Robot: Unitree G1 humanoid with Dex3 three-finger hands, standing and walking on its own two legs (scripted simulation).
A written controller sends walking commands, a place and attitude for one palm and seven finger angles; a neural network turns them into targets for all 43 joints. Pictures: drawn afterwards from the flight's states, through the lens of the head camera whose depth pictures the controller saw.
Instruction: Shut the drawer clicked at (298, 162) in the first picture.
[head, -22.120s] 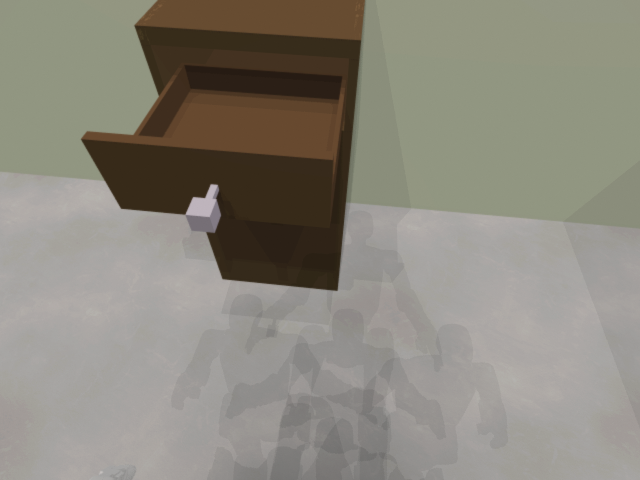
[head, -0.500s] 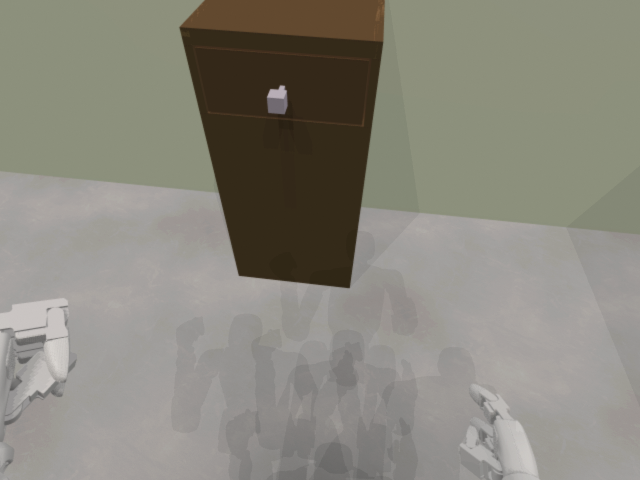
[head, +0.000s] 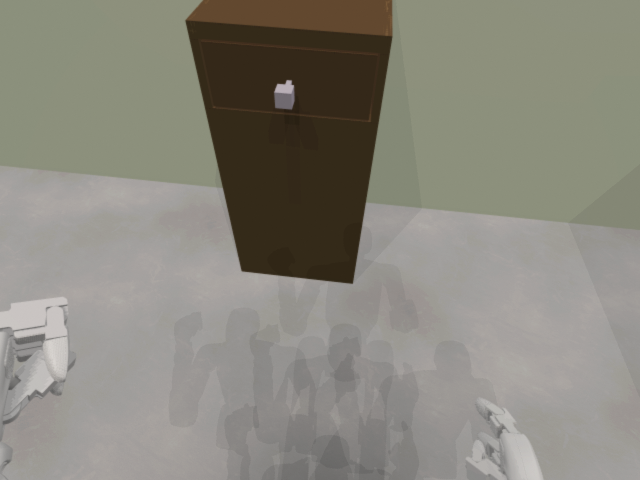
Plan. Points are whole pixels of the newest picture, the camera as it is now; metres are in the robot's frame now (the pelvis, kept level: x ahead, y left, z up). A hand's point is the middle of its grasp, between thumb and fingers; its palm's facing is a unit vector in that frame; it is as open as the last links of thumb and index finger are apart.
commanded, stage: let the arm hang, fingers relaxed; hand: left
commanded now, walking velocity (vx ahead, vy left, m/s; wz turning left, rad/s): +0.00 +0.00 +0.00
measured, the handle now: (286, 92) +0.88 +0.14 +0.02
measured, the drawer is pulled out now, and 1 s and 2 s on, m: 0.00 0.00 0.00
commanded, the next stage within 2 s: look to check the result in 1.14 s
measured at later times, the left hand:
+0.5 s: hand out of the picture -0.02 +0.18 -0.17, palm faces +0.01 -0.97 -0.25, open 4.1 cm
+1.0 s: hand out of the picture +0.05 +0.14 -0.16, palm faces +0.02 -0.97 -0.23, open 7.3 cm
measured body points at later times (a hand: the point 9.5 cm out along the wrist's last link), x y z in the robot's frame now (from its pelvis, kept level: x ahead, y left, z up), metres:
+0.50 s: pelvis -0.02 -0.03 +0.00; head +0.02 -0.03 +0.45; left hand -0.02 +0.23 -0.15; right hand +0.00 -0.29 -0.15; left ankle +0.00 +0.08 -0.74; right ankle +0.02 -0.12 -0.74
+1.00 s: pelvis +0.00 -0.04 +0.00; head +0.01 -0.05 +0.45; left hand +0.05 +0.19 -0.15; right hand +0.00 -0.26 -0.17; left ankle +0.00 +0.08 -0.74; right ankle +0.02 -0.12 -0.74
